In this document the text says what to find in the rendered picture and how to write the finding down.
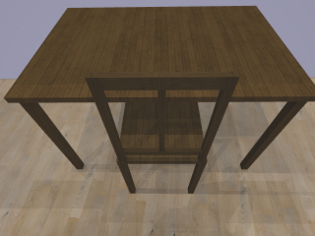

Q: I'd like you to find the table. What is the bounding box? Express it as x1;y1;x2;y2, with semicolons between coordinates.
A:
4;6;315;170

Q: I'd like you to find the chair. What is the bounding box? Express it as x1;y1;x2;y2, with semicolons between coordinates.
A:
85;71;240;194

